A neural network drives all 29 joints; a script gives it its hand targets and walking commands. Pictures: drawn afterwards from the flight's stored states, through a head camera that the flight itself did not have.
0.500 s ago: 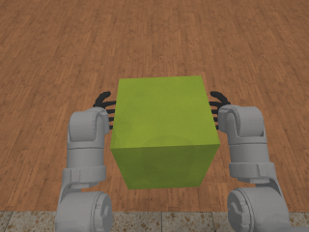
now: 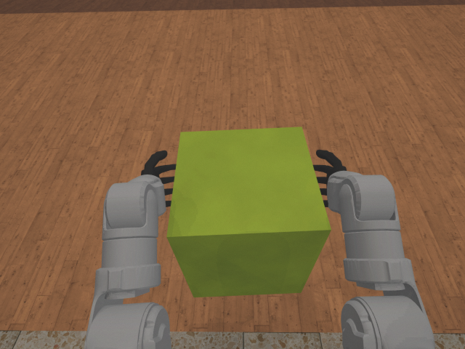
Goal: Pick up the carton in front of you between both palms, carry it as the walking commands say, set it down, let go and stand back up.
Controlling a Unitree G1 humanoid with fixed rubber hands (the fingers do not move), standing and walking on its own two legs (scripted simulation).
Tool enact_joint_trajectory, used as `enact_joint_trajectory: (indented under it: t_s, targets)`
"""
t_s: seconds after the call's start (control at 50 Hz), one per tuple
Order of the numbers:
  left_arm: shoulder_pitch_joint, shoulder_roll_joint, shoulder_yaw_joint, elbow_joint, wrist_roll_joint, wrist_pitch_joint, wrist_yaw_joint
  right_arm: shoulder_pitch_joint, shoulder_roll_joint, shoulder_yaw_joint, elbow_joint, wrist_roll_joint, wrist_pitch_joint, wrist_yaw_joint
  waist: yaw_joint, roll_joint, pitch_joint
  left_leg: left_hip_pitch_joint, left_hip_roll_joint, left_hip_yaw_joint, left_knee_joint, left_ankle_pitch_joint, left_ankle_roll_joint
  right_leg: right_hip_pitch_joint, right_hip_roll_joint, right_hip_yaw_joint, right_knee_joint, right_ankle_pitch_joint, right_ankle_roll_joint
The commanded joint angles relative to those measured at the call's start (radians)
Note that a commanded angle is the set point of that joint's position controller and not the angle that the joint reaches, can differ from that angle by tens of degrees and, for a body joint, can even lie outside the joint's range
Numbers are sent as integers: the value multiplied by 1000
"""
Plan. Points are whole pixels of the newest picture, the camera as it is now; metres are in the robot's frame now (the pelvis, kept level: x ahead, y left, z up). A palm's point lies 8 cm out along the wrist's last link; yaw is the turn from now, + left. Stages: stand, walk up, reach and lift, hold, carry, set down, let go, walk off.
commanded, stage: carry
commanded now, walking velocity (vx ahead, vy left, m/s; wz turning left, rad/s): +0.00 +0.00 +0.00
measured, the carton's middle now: (244, 217) +0.35 +0.00 +0.04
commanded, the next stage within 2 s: none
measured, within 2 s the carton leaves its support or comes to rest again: neither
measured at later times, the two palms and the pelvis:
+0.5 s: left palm (149, 199) +0.33 +0.15 +0.14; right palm (343, 196) +0.33 -0.15 +0.13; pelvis -0.02 +0.00 +0.00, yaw +0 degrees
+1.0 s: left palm (165, 125) +0.49 +0.15 +0.15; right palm (321, 123) +0.49 -0.15 +0.15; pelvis +0.12 -0.01 -0.01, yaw +1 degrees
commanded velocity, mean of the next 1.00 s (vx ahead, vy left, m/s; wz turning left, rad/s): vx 0.30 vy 0.00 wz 0.00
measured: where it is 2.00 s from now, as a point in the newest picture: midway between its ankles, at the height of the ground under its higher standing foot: (227, 247)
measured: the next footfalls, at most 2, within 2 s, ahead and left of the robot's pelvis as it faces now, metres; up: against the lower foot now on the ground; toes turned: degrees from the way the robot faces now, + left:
left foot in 1.20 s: +0.40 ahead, +0.08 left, +0.01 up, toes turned +6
right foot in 1.68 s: +0.73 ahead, -0.04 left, +0.04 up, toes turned -5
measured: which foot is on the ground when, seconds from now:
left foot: down 0.00-0.90, up 0.92-1.00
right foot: down 0.00-1.00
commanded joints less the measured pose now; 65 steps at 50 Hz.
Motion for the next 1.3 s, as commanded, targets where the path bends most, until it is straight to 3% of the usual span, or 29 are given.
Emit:
enact_joint_trajectory:
  t_s: [0.0, 0.4, 0.44, 0.48, 0.52, 0.64, 0.68, 0.7, 0.74, 0.78, 0.82, 0.86, 0.88, 0.9, 0.92, 0.94, 0.98, 1.0, 1.04, 1.08, 1.12, 1.14, 1.16, 1.18, 1.2, 1.22, 1.24, 1.26, 1.28]
  targets:
    - [-695, -1107, -623, -31, -435, 0, -257, -765, 1080, 598, -94, 430, -47, 247, 1, 6, -389, 144, 112, -107, -76, 288, 11, 119, -105, 101, -80, 260, -9]
    - [-733, -1130, -573, -14, -449, 5, -245, -796, 1099, 548, -73, 435, -42, 233, 1, 5, -403, 132, 112, -109, -94, 256, 12, 101, -101, 110, -95, 233, -14]
    - [-761, -1130, -583, -42, -459, 5, -243, -826, 1102, 559, -100, 443, -42, 231, -5, 7, -404, 129, 113, -105, -137, 74, 11, 100, -103, 103, -136, 64, -15]
    - [-800, -1122, -599, -86, -471, 10, -236, -874, 1097, 573, -141, 461, -37, 226, -9, -1, -367, 94, 95, -106, -167, -202, 14, 78, -94, 108, -183, -197, -21]
    - [-839, -1099, -610, -121, -480, 20, -225, -916, 1077, 585, -174, 480, -26, 218, -18, -12, -325, 60, 80, -105, -164, -297, 25, 55, -92, 125, -207, -301, -34]
    - [-839, -981, -563, -104, -468, 89, -192, -926, 988, 543, -146, 492, 43, 201, -1, -49, -348, 10, 55, -72, -37, -171, 41, 140, -124, 174, -156, -196, -81]
    - [-836, -960, -531, -57, -455, 113, -189, -920, 966, 507, -93, 480, 68, 203, -3, -42, -331, -1, 57, -70, 1, -86, 47, 140, -114, 148, -78, -44, -84]
    - [-842, -958, -516, -34, -451, 123, -190, -917, 958, 488, -64, 473, 78, 205, -4, -9, -331, 18, 65, -82, 9, -21, 53, 124, -95, 118, -16, 38, -74]
    - [-865, -963, -484, 10, -448, 138, -192, -909, 950, 453, -15, 462, 90, 206, -24, 102, -342, 165, 111, -168, -31, 121, 85, -14, -39, 26, 137, 87, -32]
    - [-904, -987, -461, 46, -453, 149, -199, -922, 956, 425, 8, 451, 93, 204, -64, 230, -315, 373, 207, -344, -90, 296, 166, -268, 38, -15, 225, -104, -2]
    - [-931, -1022, -446, 77, -460, 151, -208, -961, 979, 419, -11, 450, 93, 202, -82, 213, -282, 476, 255, -397, -84, 407, 211, -400, 62, 5, 196, -227, -12]
    - [-915, -1059, -430, 108, -456, 147, -215, -1010, 1015, 426, -43, 460, 87, 200, -55, 170, -323, 413, 223, -288, -17, 337, 161, -240, 67, 4, 9, -122, -33]
    - [-910, -1072, -423, 108, -453, 142, -217, -1042, 1037, 439, -65, 470, 83, 200, -7, 121, -373, 202, 172, -154, 78, 308, 92, 76, 60, 25, -126, -31, -62]
    - [-917, -1058, -418, 92, -440, 127, -212, -1124, 1063, 464, -106, 492, 84, 207, 44, -167, -387, -54, 47, 20, 377, 319, 6, 307, -105, 314, -166, 195, -120]
    - [-927, -1041, -409, 67, -426, 121, -205, -1166, 1105, 483, -114, 512, 84, 211, 55, -362, -361, -409, -50, 16, 528, -166, -20, 559, -240, 527, -151, 604, -211]
    - [-930, -1038, -408, 26, -429, 123, -200, -1171, 1113, 489, -124, 523, 80, 209, 85, -306, -336, -589, -68, -46, 595, -336, -1, 677, -277, 554, -140, 746, -262]
    - [-992, -1054, -450, -88, -455, 125, -191, -1136, 1109, 487, -138, 514, 77, 196, 112, -130, -352, -706, -32, -92, 607, -346, 33, 788, -265, 494, -87, 716, -235]
    - [-1021, -1060, -474, -144, -474, 127, -188, -1102, 1099, 480, -144, 498, 79, 187, 111, -112, -358, -744, -26, -89, 586, -328, 40, 818, -256, 456, -83, 721, -214]
    - [-1043, -1059, -508, -224, -505, 134, -187, -1045, 1058, 464, -167, 455, 84, 166, 107, -125, -390, -659, -29, -88, 466, -219, 39, 773, -215, 364, -102, 680, -173]
    - [-1029, -1055, -530, -250, -514, 141, -193, -979, 1012, 450, -170, 397, 90, 150, 84, -145, -379, -450, -60, -59, 234, -5, 28, 602, -149, 233, -128, 701, -134]
    - [-989, -1052, -550, -226, -511, 143, -206, -908, 967, 444, -150, 346, 94, 143, 30, -187, -412, -133, -162, 64, 27, 121, 32, 442, -90, 101, -41, 1016, -89]
    - [-975, -1053, -557, -211, -506, 140, -214, -888, 956, 448, -142, 332, 92, 147, -29, -183, -464, 83, -185, 90, -31, 227, 43, 357, -95, 68, 74, 1093, -68]
    - [-970, -1055, -567, -196, -498, 135, -220, -875, 956, 456, -139, 332, 89, 155, -108, -141, -531, 331, -149, 79, -102, 321, 54, 248, -83, 23, 243, 973, -39]
    - [-971, -1054, -579, -181, -487, 131, -227, -878, 962, 472, -145, 346, 85, 168, -134, -36, -544, 558, -48, -60, -60, 264, 51, 6, -40, 78, 401, 503, -35]
    - [-942, -1061, -584, -149, -482, 136, -232, -903, 950, 482, -128, 354, 83, 179, -63, 238, -631, 740, 250, -524, -41, 478, 147, -223, 76, 119, 633, -220, -8]
    - [-928, -1032, -580, -135, -457, 139, -225, -886, 956, 493, -109, 359, 81, 188, -82, 301, -674, 777, 297, -748, -124, 384, 269, -349, 138, 203, 841, -231, -22]
    - [-949, -1035, -581, -146, -451, 136, -218, -904, 981, 509, -142, 383, 77, 200, -83, 224, -609, 719, 285, -679, -131, 332, 276, -429, 91, 231, 902, -195, -44]
    - [-957, -1043, -582, -164, -442, 132, -212, -950, 1014, 532, -185, 414, 74, 211, -80, 132, -538, 642, 253, -595, -123, 396, 245, -467, 66, 216, 878, -148, -46]
    - [-953, -1049, -581, -181, -433, 127, -205, -1000, 1042, 554, -233, 448, 72, 219, -66, 81, -516, 595, 231, -536, -124, 460, 214, -467, 46, 208, 826, -107, -45]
